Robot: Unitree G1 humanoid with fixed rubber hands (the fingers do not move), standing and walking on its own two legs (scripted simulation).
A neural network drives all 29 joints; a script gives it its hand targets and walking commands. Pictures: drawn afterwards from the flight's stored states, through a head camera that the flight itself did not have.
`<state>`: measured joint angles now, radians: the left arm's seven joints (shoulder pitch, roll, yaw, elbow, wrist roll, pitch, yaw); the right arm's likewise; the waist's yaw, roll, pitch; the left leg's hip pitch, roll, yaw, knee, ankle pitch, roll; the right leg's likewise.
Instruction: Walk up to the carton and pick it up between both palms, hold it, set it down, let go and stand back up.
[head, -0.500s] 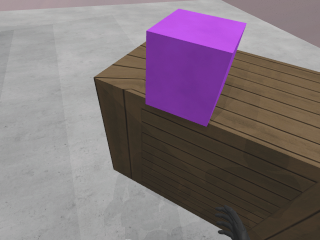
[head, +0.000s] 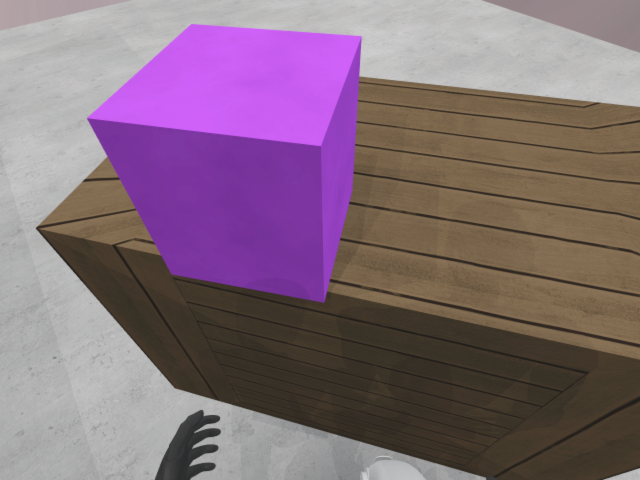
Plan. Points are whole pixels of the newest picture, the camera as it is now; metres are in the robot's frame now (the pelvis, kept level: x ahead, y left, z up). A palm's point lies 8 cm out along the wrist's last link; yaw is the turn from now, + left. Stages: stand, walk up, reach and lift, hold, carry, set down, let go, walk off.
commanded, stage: walk up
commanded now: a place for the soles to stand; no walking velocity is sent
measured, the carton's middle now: (258, 165) +0.49 +0.07 +0.14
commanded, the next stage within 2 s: none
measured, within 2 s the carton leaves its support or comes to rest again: neither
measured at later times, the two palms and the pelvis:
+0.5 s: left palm out of the picture +0.13 +0.25 -0.09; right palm (446, 440) +0.19 -0.16 -0.08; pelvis +0.03 +0.03 +0.02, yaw +5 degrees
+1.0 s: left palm out of the picture +0.15 +0.25 -0.08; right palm (453, 463) +0.16 -0.16 -0.09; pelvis +0.04 +0.04 +0.03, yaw +4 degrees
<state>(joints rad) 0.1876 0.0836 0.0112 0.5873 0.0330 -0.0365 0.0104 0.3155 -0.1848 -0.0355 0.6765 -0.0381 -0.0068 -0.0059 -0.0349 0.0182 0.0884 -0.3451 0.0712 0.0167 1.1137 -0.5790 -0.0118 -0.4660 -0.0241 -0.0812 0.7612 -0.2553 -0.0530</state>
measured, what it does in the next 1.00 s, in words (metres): steps on the spot: left foot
